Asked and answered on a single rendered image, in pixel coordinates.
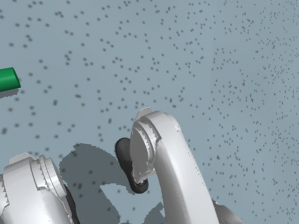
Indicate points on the can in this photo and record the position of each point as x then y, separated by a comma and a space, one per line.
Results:
8, 79

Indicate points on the right robot hand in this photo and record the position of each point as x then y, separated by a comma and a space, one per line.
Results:
226, 215

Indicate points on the left robot foot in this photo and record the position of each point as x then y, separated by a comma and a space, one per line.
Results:
71, 205

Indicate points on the right robot foot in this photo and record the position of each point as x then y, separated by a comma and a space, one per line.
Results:
123, 154

